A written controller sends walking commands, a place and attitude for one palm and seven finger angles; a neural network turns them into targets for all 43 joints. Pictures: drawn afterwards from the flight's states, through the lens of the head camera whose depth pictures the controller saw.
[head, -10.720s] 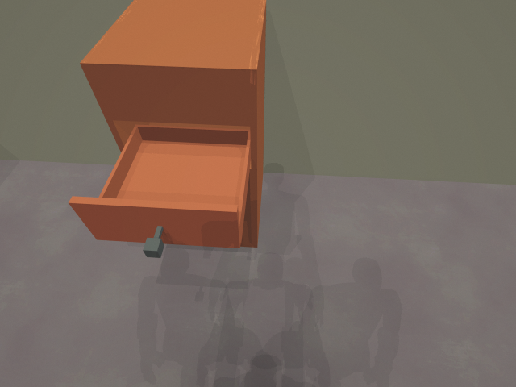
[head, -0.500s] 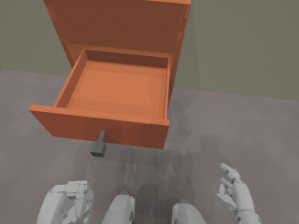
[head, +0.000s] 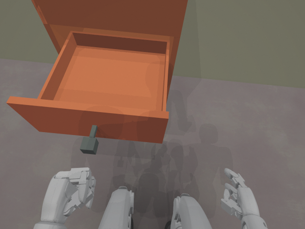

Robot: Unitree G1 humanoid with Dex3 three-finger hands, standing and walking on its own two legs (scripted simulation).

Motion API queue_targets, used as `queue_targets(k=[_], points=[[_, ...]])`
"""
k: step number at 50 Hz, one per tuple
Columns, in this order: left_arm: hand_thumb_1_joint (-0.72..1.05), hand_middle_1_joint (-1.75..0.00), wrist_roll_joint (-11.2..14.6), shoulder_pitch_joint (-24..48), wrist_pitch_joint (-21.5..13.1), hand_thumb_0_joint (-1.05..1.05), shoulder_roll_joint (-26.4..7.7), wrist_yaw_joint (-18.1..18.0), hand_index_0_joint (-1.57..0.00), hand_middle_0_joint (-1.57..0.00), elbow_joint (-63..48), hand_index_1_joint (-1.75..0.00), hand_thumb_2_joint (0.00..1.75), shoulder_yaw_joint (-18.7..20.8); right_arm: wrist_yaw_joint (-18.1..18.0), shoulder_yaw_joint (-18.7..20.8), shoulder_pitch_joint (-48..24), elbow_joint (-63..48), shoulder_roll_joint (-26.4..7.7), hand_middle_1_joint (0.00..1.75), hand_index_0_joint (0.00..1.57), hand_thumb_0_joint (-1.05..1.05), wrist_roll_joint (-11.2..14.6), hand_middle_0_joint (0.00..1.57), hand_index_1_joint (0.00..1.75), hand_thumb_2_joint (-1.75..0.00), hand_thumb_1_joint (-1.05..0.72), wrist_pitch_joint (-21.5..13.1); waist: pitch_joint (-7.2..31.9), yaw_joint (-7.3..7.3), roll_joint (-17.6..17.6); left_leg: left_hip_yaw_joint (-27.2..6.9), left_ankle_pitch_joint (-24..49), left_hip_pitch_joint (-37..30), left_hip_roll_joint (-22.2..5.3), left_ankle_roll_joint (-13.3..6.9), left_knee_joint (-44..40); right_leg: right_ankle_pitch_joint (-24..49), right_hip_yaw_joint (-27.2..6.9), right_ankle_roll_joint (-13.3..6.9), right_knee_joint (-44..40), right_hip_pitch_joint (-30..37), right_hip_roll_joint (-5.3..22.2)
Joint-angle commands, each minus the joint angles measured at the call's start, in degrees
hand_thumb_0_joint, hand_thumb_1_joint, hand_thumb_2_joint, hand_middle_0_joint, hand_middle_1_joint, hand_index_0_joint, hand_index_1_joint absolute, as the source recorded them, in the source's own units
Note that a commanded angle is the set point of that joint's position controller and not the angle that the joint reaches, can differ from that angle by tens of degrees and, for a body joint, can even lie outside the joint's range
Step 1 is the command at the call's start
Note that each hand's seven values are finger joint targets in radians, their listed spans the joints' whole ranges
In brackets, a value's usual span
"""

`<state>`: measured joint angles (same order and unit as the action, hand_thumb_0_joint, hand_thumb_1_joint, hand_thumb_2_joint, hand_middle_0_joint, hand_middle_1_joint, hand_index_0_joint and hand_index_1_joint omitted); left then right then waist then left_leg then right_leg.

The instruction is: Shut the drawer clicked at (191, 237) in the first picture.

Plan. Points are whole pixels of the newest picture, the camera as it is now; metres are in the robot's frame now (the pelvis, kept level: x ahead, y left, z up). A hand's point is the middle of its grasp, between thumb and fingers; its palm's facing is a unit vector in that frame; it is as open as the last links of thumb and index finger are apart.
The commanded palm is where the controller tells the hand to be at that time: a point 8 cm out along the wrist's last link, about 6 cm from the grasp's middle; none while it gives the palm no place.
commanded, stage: bring the fist close to the handle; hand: left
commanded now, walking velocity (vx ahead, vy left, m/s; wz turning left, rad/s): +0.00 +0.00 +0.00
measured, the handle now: (91, 139) +0.34 +0.19 -0.01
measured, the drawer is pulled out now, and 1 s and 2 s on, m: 0.30 0.30 0.22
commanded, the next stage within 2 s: push the drawer shut in 0.82 s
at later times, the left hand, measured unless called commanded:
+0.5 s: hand (99, 179) +0.24 +0.15 -0.02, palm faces -0.05 -1.00 -0.01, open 3.3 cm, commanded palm +0.22 +0.20 -0.01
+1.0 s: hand (102, 177) +0.24 +0.14 -0.01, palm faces -0.05 -1.00 -0.03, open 3.3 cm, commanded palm +0.23 +0.19 -0.01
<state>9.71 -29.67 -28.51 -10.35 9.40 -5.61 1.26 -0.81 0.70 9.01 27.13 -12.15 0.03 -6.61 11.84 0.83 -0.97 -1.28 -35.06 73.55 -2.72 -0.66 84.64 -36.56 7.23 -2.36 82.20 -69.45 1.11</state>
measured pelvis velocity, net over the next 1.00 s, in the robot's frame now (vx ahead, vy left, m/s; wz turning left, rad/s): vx -0.01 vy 0.00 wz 0.00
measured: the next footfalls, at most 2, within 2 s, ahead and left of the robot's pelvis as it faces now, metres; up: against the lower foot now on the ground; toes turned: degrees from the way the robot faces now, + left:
none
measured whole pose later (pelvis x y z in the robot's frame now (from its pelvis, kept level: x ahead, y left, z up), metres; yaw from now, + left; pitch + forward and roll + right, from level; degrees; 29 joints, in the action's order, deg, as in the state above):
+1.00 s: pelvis -0.01 +0.00 -0.03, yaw +0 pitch +28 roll -3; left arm 8.4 -18.7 -28.6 -10.7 6.1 -0.6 0.1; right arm 0.3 -0.3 6.8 27.4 -13.2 -0.4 -4.2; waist 12.2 1.0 -1.4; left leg -1.3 -36.2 82.8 -2.3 -0.8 90.6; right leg -38.2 7.1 -2.5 88.7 -78.7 1.7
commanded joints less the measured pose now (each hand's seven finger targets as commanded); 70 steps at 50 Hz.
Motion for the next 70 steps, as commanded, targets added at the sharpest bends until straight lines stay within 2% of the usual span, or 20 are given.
queue_targets(k=[1,6,9,14,21,23,25,33,34,35,39,42,45,50,54,57,58,63,67,70], points=[[0.9,-1.6,0.7,-0.4,-4.7,0.0,-4.1,-0.1,-1.4,-1.4,-11.2,-1.6,0.9,2.7,-0.7,3.2,-2.3,-8.3,-7.3,0.3,0.2,0.0,0.1,0.2,0.3,-0.9,-0.9,-3.3,17.3,-0.17,-2.1,-1.6,14.7,-12.3,2.3,-1.0,-9.5,11.8,-5.5,0.0,-11.4,9.7,-1.7],[0.9,-1.6,0.6,1.1,-4.1,0.0,-3.1,-0.3,-1.4,-1.4,-9.1,-1.6,0.9,1.9,-0.2,3.2,-2.6,-8.1,-7.6,0.3,0.2,0.0,0.0,0.2,0.3,-0.9,-0.9,-2.7,17.2,0.36,-1.2,-2.0,14.3,-11.0,2.3,-1.0,-8.8,11.7,-4.9,0.1,-10.1,7.7,-1.8],[0.9,-1.6,0.1,2.9,-4.1,0.0,-4.2,-0.8,-1.4,-1.4,-8.0,-1.6,0.9,2.6,-0.3,3.1,-2.7,-7.6,-7.8,0.3,0.2,0.0,-0.1,0.2,0.3,-0.9,-0.9,-2.4,17.7,0.49,-0.9,-2.3,14.0,-10.4,2.2,-1.0,-7.9,11.0,-4.7,0.1,-9.0,5.7,-2.0],[0.9,-1.6,0.0,6.1,-4.4,0.0,-3.9,-1.4,-1.4,-1.4,-7.3,-1.6,0.9,2.0,0.1,2.8,-2.7,-7.4,-8.0,0.3,0.2,0.0,-0.3,0.2,0.3,-0.9,-0.9,-2.2,18.8,0.49,-2.0,-2.5,13.8,-9.4,2.4,-0.9,-6.8,10.7,-4.7,-0.1,-7.6,4.2,-1.9],[0.9,-1.6,-0.1,10.9,-4.6,0.0,-3.9,-1.9,-1.4,-1.4,-5.0,-1.6,0.9,2.2,0.3,2.5,-2.9,-7.0,-8.5,0.3,0.2,0.0,-0.5,0.2,0.3,-0.9,-0.9,-1.6,20.4,0.84,-1.1,-2.5,12.2,-7.3,2.5,-0.9,-4.7,9.3,-5.1,-0.1,-6.3,2.1,-1.7],[0.9,-1.6,0.2,9.5,-4.7,0.0,-4.9,-1.8,-1.4,-1.4,-7.1,-1.6,0.9,3.2,0.4,2.6,-2.9,-7.5,-8.6,0.3,0.2,0.0,-0.3,0.2,0.3,-0.9,-0.9,-1.3,22.7,-0.34,-2.3,-2.4,13.0,-8.5,2.5,-0.8,-5.1,9.8,-5.4,-0.2,-6.2,3.2,-1.7],[0.9,-1.6,0.3,9.6,-3.9,0.0,-5.0,-1.8,-1.4,-1.4,-8.4,-1.6,0.9,2.8,0.5,2.5,-2.7,-7.7,-8.6,0.3,0.2,0.0,-0.2,0.2,0.3,-0.9,-0.9,-1.0,23.6,-0.33,-3.7,-2.6,14.4,-10.3,2.5,-0.8,-5.8,11.0,-4.9,-0.2,-6.1,3.2,-1.7],[0.9,-1.6,-0.3,8.5,-2.4,0.0,-2.6,-2.7,-1.4,-1.4,-7.2,-1.6,0.9,0.3,0.5,2.5,-2.7,-7.6,-8.2,0.3,0.2,0.0,0.0,0.2,0.3,-0.9,-0.9,-0.3,20.8,1.11,-0.2,-2.9,13.2,-9.0,2.5,-1.0,-5.7,10.5,-4.5,0.2,-6.8,2.7,-1.6],[0.9,-1.6,-0.5,8.7,-2.5,0.0,-3.7,-3.0,-1.4,-1.4,-6.4,-1.6,0.9,1.4,0.3,2.5,-2.6,-7.3,-8.2,0.3,0.2,0.0,0.0,0.2,0.3,-0.9,-0.9,-0.3,20.4,0.96,0.6,-3.0,13.1,-8.6,2.4,-1.0,-5.7,10.3,-4.4,0.1,-6.7,2.5,-1.8],[0.9,-1.6,-0.6,9.0,-3.0,0.0,-3.2,-3.0,-1.4,-1.4,-7.4,-1.6,0.9,0.8,0.4,2.5,-2.7,-7.7,-8.3,0.3,0.2,0.0,-0.1,0.2,0.3,-0.9,-0.9,-0.4,20.7,0.83,-0.7,-2.8,12.9,-8.8,2.6,-0.9,-5.7,10.2,-4.5,0.1,-6.7,2.5,-1.6],[0.9,-1.6,-1.1,10.4,-4.0,0.0,-5.0,-3.5,-1.4,-1.4,-5.7,-1.6,0.9,2.4,0.1,2.4,-2.9,-7.2,-8.2,0.3,0.2,0.0,-0.1,0.2,0.3,-0.9,-0.9,-0.3,19.1,0.76,-0.1,-2.5,10.7,-6.8,2.6,-0.9,-5.3,7.9,-5.1,0.0,-7.1,1.9,-1.7],[0.9,-1.6,-0.8,10.3,-4.8,0.0,-3.5,-3.4,-1.4,-1.4,-7.4,-1.6,0.9,0.8,0.3,2.2,-2.6,-7.6,-8.1,0.3,0.2,0.0,-0.3,0.2,0.3,-0.9,-0.9,-0.6,21.3,0.33,-2.4,-2.5,12.6,-9.1,2.7,-0.8,-5.6,9.5,-4.9,-0.1,-6.6,2.2,-1.6],[0.9,-1.6,-0.8,9.2,-4.3,0.0,-3.5,-3.3,-1.4,-1.4,-6.5,-1.6,0.9,0.9,0.4,2.3,-2.4,-7.7,-8.3,0.3,0.2,0.0,-0.2,0.2,0.3,-0.9,-0.9,-0.3,21.3,0.43,-1.9,-2.5,13.3,-9.2,2.6,-0.9,-5.8,10.4,-4.8,-0.1,-6.8,2.9,-1.6],[0.9,-1.6,-1.4,14.5,-3.7,0.0,-3.8,-3.8,-1.4,-1.4,-6.5,-1.6,0.9,0.1,0.3,2.0,-2.0,-7.3,-8.5,0.3,0.2,0.0,-0.4,0.2,0.3,-0.9,-0.9,-0.1,21.1,1.55,-2.4,-2.7,12.9,-9.2,2.6,-0.9,-5.4,10.2,-4.7,0.0,-6.7,1.7,-1.5],[0.9,-1.6,-1.5,17.4,-3.1,0.0,-4.7,-4.4,-1.4,-1.4,-4.1,-1.6,0.9,1.4,0.2,1.9,-1.4,-6.5,-8.7,0.3,0.2,0.0,-0.4,0.2,0.3,-0.9,-0.9,0.1,21.6,1.61,-1.4,-2.6,13.8,-8.7,2.6,-1.0,-5.0,11.4,-5.0,0.0,-6.9,2.7,-1.6],[0.9,-1.6,-1.1,17.9,-2.6,0.0,-5.2,-4.3,-1.4,-1.4,-3.2,-1.6,0.9,2.8,0.3,2.0,-1.4,-6.8,-8.9,0.3,0.2,0.0,-0.3,0.2,0.3,-0.9,-0.9,0.6,22.7,0.84,-1.2,-2.1,14.3,-9.4,2.6,-0.9,-5.4,12.2,-5.1,0.1,-7.3,4.3,-1.5],[0.9,-1.6,-1.1,19.4,-2.4,0.0,-4.3,-4.2,-1.4,-1.4,-3.0,-1.6,0.9,1.4,0.4,1.9,-1.6,-6.8,-8.9,0.3,0.2,0.0,-0.3,0.2,0.3,-0.9,-0.9,0.7,22.7,1.39,-1.3,-2.1,14.3,-9.2,2.7,-1.1,-5.3,12.5,-5.3,0.2,-7.6,4.4,-1.5],[0.9,-1.6,-1.0,24.8,-2.1,0.0,-4.6,-4.3,-1.4,-1.4,-0.8,-1.6,0.9,1.6,0.4,1.8,-1.1,-5.7,-9.1,0.3,0.2,0.0,-0.3,0.2,0.3,-0.9,-0.9,1.1,21.9,2.29,-1.2,-1.9,13.3,-8.8,2.6,-1.2,-5.3,11.9,-5.7,0.4,-8.5,4.3,-1.4],[0.9,-1.6,-1.0,29.6,-2.5,0.0,-6.3,-4.1,-1.4,-1.4,2.9,-1.6,0.9,3.8,0.0,1.8,-0.9,-4.5,-9.4,0.3,0.2,0.0,-0.2,0.2,0.3,-0.9,-0.9,1.4,21.3,2.75,0.4,-1.6,11.8,-6.7,2.6,-1.3,-4.6,10.4,-6.4,0.5,-9.0,4.9,-1.4],[0.9,-1.6,-0.5,32.7,-2.6,0.0,-7.3,-3.6,-1.4,-1.4,5.3,-1.6,0.9,5.2,-0.2,1.7,-0.6,-3.5,-9.7,0.3,0.2,0.0,-0.3,0.2,0.3,-0.9,-0.9,1.5,21.9,2.47,-0.8,-1.4,12.0,-6.6,2.6,-1.3,-4.6,10.4,-6.8,0.4,-9.0,5.1,-1.4]])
